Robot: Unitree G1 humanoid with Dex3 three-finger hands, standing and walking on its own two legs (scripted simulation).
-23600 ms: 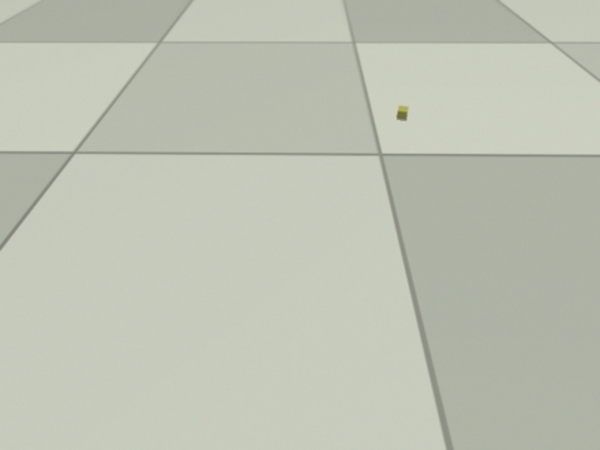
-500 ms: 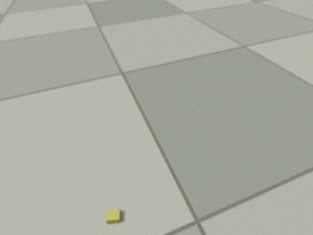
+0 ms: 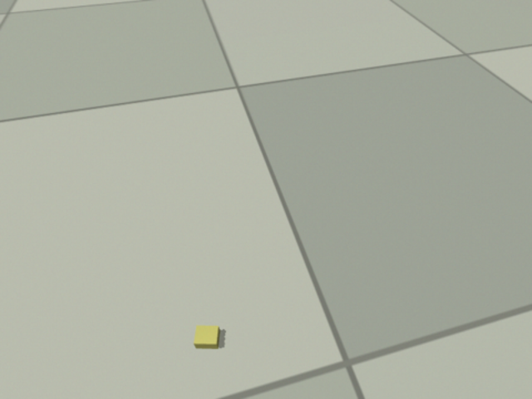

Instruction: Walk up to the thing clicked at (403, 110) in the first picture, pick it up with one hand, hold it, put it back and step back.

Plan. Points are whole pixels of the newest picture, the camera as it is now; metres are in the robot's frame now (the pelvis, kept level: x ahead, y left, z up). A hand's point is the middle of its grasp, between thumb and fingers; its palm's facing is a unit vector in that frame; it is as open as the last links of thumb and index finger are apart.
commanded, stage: walk up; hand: left
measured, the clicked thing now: (207, 337) +0.46 +0.23 -0.73
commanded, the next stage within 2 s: stand in 0.24 s
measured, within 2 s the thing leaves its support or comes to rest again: neither
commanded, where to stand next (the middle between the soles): +0.07 +0.01 m, yaw -2 degrees
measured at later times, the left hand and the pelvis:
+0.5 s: hand out of the picture +0.05 +0.27 -0.13, palm faces -0.01 -0.93 -0.37, open 7.4 cm; pelvis -0.01 +0.00 +0.02, yaw +0 degrees
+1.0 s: hand out of the picture +0.07 +0.24 -0.13, palm faces -0.05 -0.94 -0.34, open 7.4 cm; pelvis -0.01 -0.01 +0.02, yaw +0 degrees
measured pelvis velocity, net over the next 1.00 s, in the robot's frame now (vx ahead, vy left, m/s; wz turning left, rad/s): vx -0.01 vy -0.01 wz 0.00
